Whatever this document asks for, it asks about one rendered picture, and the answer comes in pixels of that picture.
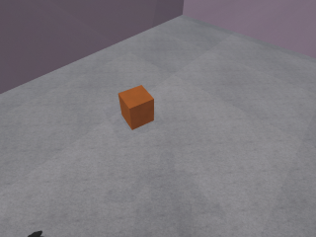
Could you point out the carton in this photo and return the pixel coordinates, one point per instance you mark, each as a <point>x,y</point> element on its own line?
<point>137,106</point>

